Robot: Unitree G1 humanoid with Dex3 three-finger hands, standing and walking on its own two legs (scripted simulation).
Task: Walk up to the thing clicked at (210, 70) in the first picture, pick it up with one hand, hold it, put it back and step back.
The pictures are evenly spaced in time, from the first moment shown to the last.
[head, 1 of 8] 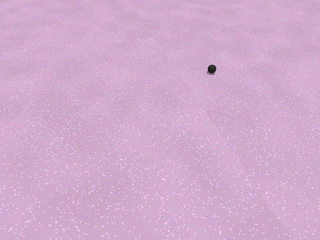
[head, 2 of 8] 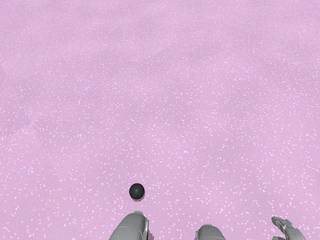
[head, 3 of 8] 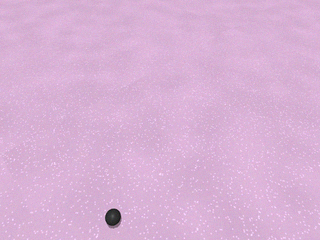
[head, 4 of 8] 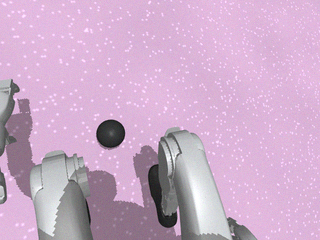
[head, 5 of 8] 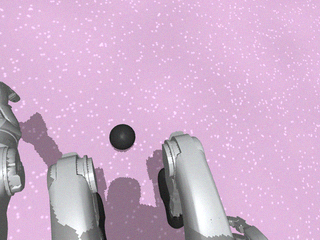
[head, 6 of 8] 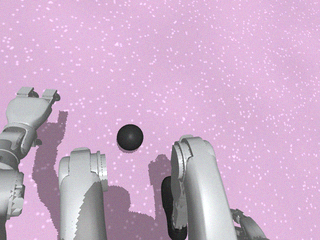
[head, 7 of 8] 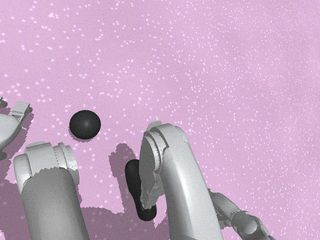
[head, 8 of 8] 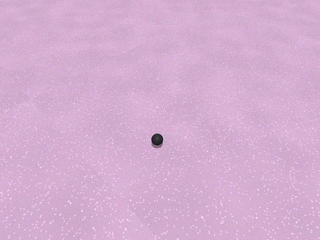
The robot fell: no
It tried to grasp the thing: yes
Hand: left
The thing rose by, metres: 0.00
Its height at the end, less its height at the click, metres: +0.00
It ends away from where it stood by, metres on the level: 0.28
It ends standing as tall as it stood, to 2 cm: yes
